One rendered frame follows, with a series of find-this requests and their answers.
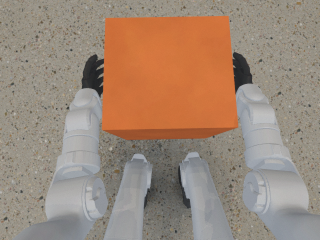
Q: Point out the robot right forearm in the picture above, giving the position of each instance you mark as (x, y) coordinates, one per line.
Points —
(261, 133)

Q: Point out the robot left forearm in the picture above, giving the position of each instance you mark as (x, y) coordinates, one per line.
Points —
(79, 155)

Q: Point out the right robot upper arm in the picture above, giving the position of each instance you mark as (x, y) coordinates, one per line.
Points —
(280, 199)

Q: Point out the left robot upper arm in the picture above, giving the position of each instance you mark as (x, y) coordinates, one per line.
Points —
(73, 205)

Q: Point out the right robot hand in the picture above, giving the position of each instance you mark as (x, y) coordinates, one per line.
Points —
(241, 71)

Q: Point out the left robot hand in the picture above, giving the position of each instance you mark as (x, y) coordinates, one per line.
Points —
(90, 74)

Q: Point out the robot right thigh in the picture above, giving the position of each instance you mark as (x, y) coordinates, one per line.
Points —
(208, 217)

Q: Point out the carton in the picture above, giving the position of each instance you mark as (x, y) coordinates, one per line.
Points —
(168, 78)

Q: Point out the robot right shin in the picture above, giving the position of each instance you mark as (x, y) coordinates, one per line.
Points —
(192, 155)

